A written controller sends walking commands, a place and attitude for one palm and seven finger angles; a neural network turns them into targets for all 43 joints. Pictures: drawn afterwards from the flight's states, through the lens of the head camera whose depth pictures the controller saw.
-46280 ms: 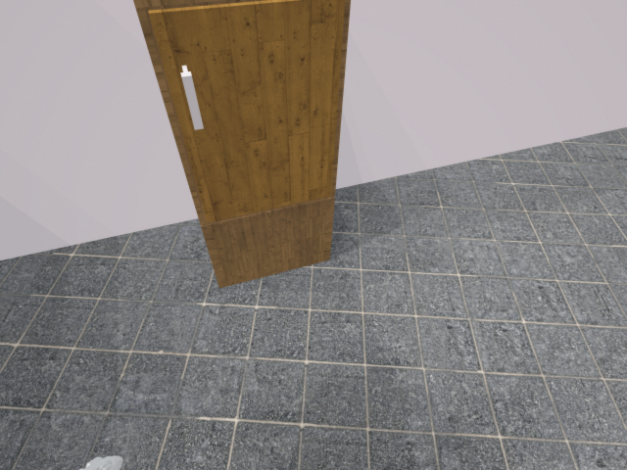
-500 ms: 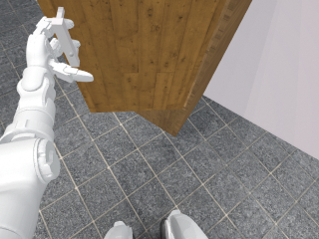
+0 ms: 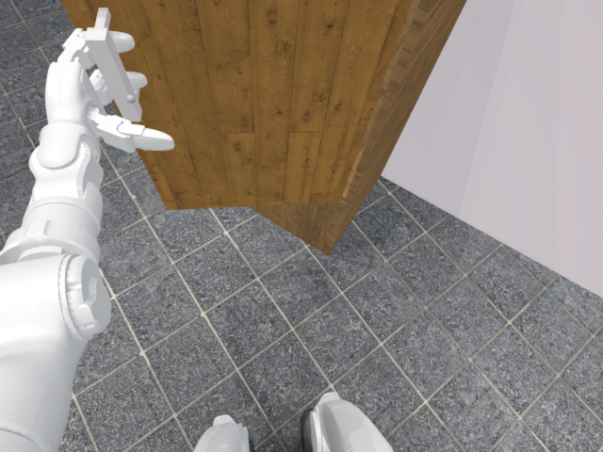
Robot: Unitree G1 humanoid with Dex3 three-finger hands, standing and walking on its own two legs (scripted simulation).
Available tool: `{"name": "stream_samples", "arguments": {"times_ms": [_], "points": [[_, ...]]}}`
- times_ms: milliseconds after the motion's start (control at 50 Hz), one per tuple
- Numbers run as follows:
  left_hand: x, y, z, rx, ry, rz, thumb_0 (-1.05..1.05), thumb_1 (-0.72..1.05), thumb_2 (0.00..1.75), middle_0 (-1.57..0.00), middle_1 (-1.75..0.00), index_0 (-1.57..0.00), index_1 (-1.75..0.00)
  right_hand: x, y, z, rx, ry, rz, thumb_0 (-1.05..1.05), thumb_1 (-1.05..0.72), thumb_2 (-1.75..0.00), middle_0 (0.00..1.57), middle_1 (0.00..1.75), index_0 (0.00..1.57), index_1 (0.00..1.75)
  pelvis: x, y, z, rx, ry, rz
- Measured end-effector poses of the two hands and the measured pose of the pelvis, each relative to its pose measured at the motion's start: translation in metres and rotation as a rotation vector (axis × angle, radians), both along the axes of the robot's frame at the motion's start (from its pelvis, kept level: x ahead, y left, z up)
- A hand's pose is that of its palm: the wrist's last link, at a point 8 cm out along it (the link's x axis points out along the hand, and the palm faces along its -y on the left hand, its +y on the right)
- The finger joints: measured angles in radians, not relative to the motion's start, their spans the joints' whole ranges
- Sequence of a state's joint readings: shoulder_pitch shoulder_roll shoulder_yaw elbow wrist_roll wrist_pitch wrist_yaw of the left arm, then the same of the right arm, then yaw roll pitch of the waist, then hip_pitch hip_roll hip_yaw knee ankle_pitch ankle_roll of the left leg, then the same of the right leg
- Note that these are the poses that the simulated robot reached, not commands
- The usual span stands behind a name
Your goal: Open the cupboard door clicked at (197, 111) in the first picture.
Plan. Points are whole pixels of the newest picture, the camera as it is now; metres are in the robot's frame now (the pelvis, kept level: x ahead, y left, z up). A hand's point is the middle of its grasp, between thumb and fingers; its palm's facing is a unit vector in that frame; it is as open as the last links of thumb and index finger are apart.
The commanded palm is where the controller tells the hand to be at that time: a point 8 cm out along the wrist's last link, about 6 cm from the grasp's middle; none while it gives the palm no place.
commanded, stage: close the thumb around the handle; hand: left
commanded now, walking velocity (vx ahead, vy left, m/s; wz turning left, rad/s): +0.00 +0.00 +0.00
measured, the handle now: (119, 68) +0.60 +0.17 +0.10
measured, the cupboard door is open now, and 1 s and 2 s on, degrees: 38 38 77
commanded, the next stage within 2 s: pull the door open along its arc in 0.80 s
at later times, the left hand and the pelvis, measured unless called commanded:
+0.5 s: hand (130, 93) +0.56 +0.15 +0.10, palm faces -0.03 -1.00 -0.02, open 9.5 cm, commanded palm +0.53 +0.19 +0.09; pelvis +0.01 +0.01 +0.00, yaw +0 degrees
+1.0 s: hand (138, 96) +0.55 +0.14 +0.09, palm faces -0.02 -1.00 -0.02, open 5.5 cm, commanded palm +0.52 +0.19 +0.09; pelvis +0.01 +0.01 +0.00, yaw -1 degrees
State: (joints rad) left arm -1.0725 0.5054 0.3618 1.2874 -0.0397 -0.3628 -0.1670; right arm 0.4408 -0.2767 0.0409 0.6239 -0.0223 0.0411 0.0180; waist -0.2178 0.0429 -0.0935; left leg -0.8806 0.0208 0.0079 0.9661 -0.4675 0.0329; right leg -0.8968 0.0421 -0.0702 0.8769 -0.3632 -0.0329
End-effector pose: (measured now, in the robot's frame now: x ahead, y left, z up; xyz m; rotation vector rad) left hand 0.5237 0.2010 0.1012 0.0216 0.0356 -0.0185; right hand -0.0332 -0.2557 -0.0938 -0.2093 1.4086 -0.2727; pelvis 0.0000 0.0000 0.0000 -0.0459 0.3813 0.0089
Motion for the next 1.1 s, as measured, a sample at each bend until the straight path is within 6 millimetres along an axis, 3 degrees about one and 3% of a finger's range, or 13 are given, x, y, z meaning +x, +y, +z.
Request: {"name": "stream_samples", "arguments": {"times_ms": [180, 280, 460, 720, 1100], "points": [[0.007, 0.002, -0.003, -0.002, -0.002, -0.004, -0.01, -0.49, 0.31, -0.31, -1.2, -0.3, -1.2, -0.006, 0.0, 0.001, -0.012, 0.018, -0.001, 0.0, -0.9, -0.9, 0.2, 0.3, 0.2, 0.3, -0.002, 0.002, -0.003, -0.002, 0.017, -0.002], [0.011, 0.001, -0.005, -0.003, 0.004, -0.007, -0.01, -0.37, 0.36, -0.31, -1.21, -0.31, -1.22, -0.011, 0.004, 0.001, -0.006, 0.04, -0.008, 0.0, -0.9, -0.9, 0.2, 0.3, 0.2, 0.3, 0.0, 0.003, -0.003, -0.004, 0.023, -0.002], [0.014, 0.002, -0.005, -0.004, 0.002, -0.006, -0.01, 0.04, 0.53, -0.34, -1.26, -0.35, -1.27, -0.012, 0.012, 0.002, 0.01, 0.058, -0.02, 0.0, -0.9, -0.9, 0.2, 0.3, 0.2, 0.3, 0.007, 0.006, -0.001, -0.007, 0.025, -0.004], [0.013, 0.001, -0.006, -0.002, 0.001, -0.026, 0.0, 0.68, 0.81, -0.39, -1.33, -0.39, -1.33, 0.003, 0.013, 0.002, 0.01, 0.028, -0.016, 0.0, -0.9, -0.9, 0.2, 0.3, 0.2, 0.3, 0.012, 0.009, 0.001, -0.008, 0.018, -0.005], [0.005, -0.006, -0.007, -0.001, -0.006, -0.005, 0.0, 0.77, 0.83, -0.38, -1.35, -0.36, -1.35, 0.004, 0.011, -0.001, 0.027, 0.017, -0.024, 0.0, -0.9, -0.9, 0.2, 0.3, 0.2, 0.3, 0.012, 0.006, 0.002, 0.001, 0.013, -0.016]]}}
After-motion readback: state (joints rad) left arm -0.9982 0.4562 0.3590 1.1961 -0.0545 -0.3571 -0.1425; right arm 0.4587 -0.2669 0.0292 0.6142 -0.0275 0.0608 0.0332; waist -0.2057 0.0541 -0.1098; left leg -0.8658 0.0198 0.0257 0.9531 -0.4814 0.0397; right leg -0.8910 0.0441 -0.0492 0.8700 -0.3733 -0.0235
